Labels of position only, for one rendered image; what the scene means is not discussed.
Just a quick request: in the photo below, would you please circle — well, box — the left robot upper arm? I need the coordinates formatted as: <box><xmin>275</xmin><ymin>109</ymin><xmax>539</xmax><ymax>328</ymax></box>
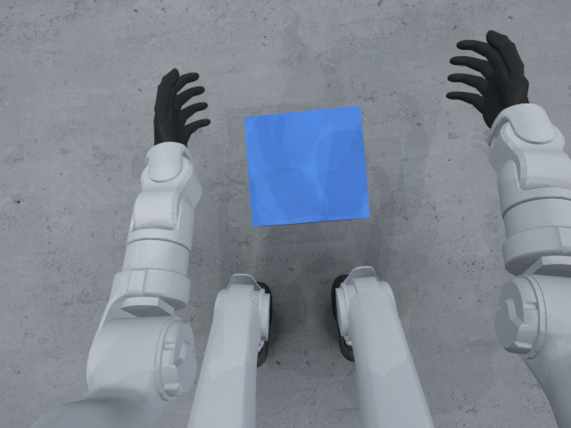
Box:
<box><xmin>30</xmin><ymin>316</ymin><xmax>197</xmax><ymax>428</ymax></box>

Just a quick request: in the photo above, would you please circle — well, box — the left robot hand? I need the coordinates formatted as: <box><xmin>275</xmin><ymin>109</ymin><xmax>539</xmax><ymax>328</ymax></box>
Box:
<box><xmin>153</xmin><ymin>69</ymin><xmax>211</xmax><ymax>148</ymax></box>

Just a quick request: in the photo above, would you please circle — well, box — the right robot foot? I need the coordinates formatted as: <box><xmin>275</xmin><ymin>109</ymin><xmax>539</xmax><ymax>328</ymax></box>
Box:
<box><xmin>331</xmin><ymin>275</ymin><xmax>355</xmax><ymax>361</ymax></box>

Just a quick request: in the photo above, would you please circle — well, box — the right robot upper arm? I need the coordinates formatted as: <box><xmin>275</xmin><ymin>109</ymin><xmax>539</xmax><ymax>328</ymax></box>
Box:
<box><xmin>494</xmin><ymin>274</ymin><xmax>571</xmax><ymax>428</ymax></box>

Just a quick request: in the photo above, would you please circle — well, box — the robot left thigh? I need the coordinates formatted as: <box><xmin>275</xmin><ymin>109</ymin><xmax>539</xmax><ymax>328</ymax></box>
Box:
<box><xmin>187</xmin><ymin>284</ymin><xmax>270</xmax><ymax>428</ymax></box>

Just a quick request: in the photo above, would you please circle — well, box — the right robot hand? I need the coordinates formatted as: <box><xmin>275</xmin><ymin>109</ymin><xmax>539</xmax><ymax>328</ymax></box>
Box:
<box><xmin>446</xmin><ymin>30</ymin><xmax>529</xmax><ymax>129</ymax></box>

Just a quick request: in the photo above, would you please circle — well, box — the right robot forearm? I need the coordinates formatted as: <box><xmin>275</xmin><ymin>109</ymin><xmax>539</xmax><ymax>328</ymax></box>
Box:
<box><xmin>487</xmin><ymin>103</ymin><xmax>571</xmax><ymax>277</ymax></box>

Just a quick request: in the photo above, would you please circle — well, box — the carton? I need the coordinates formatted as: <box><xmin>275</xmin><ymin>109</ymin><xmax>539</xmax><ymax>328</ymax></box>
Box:
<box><xmin>244</xmin><ymin>106</ymin><xmax>370</xmax><ymax>226</ymax></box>

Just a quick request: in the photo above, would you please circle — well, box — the left robot forearm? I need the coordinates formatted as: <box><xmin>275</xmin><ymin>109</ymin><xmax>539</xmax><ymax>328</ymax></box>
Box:
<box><xmin>87</xmin><ymin>142</ymin><xmax>203</xmax><ymax>389</ymax></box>

